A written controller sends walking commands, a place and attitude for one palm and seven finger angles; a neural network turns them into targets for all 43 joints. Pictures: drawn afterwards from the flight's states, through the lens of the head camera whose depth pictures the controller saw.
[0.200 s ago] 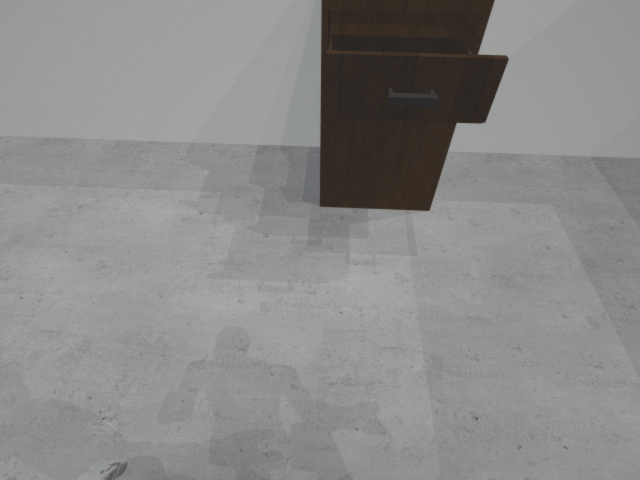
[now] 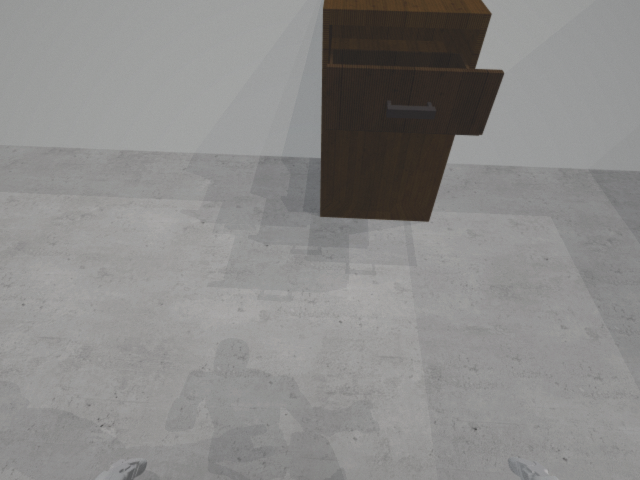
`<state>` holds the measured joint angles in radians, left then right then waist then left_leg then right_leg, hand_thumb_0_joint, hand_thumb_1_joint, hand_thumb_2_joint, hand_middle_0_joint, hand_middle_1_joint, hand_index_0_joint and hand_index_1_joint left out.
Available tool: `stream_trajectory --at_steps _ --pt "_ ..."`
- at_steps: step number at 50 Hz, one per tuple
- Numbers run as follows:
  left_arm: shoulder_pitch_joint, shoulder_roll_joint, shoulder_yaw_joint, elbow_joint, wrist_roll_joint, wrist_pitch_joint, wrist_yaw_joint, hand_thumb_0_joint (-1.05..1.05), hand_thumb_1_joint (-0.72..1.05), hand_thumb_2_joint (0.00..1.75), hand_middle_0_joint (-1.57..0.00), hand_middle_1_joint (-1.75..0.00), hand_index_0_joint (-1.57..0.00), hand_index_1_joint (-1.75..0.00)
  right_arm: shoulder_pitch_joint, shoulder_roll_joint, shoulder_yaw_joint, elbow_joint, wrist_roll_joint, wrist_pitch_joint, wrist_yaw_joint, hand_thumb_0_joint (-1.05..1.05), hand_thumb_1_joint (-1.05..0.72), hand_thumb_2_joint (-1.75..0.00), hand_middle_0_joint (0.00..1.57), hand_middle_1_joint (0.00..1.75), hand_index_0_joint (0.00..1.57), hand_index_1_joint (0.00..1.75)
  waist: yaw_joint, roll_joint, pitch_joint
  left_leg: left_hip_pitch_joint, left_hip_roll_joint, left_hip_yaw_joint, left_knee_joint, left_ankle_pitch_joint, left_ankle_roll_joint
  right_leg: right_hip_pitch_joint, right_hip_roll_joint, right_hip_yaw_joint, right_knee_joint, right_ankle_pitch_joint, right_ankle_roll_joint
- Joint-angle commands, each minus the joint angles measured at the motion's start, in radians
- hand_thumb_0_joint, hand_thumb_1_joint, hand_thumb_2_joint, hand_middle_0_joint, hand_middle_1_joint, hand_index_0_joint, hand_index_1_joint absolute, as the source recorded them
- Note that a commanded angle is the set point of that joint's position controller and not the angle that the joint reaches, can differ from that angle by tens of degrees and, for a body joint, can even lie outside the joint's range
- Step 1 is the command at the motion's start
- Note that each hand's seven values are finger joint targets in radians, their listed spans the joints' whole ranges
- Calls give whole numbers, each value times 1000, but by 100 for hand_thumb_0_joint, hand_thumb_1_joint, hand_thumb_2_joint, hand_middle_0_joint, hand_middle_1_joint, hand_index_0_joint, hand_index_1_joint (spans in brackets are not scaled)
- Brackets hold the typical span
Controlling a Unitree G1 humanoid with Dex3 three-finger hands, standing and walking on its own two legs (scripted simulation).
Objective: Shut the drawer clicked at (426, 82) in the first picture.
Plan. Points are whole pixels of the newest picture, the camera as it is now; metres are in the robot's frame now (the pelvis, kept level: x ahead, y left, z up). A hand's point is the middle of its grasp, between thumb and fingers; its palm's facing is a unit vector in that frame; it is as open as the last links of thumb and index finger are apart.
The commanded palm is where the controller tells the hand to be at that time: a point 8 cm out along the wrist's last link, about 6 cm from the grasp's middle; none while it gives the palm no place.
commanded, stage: stand and wait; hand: left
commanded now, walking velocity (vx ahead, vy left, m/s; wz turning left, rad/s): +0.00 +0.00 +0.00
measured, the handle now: (409, 108) +1.02 -0.17 -0.04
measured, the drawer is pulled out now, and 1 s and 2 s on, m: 0.30 0.30 0.30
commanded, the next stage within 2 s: look at it before walking up in 0.80 s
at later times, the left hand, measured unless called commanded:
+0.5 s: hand out of the picture +0.05 +0.24 -0.15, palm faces -0.01 -0.94 -0.34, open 7.4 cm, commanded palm none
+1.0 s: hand out of the picture +0.04 +0.23 -0.15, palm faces -0.02 -0.95 -0.32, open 7.4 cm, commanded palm none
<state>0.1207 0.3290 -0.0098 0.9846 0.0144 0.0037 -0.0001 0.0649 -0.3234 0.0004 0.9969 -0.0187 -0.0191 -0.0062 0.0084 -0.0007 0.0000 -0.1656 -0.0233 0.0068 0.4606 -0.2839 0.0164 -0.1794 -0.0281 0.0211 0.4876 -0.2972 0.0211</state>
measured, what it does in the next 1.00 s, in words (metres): stands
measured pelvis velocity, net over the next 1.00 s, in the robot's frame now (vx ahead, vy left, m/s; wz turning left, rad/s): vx -0.03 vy -0.01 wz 0.00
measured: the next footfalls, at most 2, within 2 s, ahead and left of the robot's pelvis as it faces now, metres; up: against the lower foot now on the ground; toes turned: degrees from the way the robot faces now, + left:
none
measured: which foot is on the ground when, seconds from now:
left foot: down 0.00-1.00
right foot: down 0.00-1.00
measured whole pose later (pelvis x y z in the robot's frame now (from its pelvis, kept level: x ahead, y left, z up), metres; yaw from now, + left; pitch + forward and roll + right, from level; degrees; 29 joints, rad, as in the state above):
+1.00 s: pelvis -0.03 -0.01 +0.01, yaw +0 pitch -1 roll +0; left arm 0.15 0.33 0.00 1.08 0.01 -0.01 -0.01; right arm 0.14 -0.33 0.00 1.12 -0.01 -0.02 0.00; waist 0.00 0.00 0.02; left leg -0.16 0.00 0.00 0.38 -0.19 -0.01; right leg -0.17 0.00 0.01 0.39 -0.20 0.00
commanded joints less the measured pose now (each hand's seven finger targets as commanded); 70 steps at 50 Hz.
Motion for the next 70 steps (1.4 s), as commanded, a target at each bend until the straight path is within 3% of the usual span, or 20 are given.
stream_trajectory --at_steps 1,14,32,70 --pt "-32 217 53 -59 0 -24 18 0 90 90 -20 -30 -20 -30 -34 -210 -48 -61 3 -21 -13 0 -90 -90 20 30 20 30 -8 -1 -77 40 128 -84 -66 337 25 28 -82 61 -53 318 -55" --pt "-18 219 53 -14 -4 -30 15 0 90 90 -20 -30 -20 -30 -14 -209 -42 -12 7 -19 -13 0 -90 -90 20 30 20 30 -6 -7 -54 36 130 -91 -96 257 15 38 -92 82 -111 280 -59" --pt "-20 219 46 31 -4 -29 11 0 90 90 -20 -30 -20 -30 25 -213 -35 48 8 -17 -7 0 -90 -90 20 30 20 30 -6 -8 -9 5 132 -110 -145 136 9 1 -87 107 -173 97 -57" --pt "-5 217 46 44 -2 -35 12 0 90 90 -20 -30 -20 -30 18 -213 -36 55 12 -20 -8 0 -90 -90 20 30 20 30 -6 -7 -34 46 143 -111 -155 224 6 35 -89 92 -176 221 -51"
